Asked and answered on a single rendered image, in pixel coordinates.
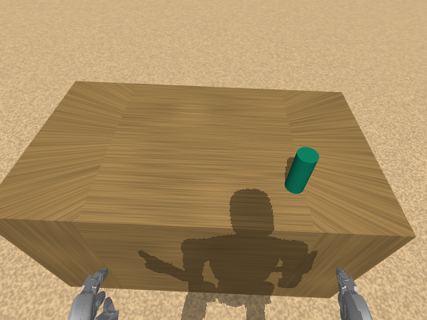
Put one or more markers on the left robot hand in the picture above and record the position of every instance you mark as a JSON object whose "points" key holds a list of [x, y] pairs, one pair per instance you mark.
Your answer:
{"points": [[86, 304]]}

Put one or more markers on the right robot hand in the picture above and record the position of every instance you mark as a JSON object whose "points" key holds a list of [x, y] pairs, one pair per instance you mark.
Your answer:
{"points": [[352, 305]]}

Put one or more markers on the can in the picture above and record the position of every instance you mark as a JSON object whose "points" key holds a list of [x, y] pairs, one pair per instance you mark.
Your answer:
{"points": [[301, 169]]}

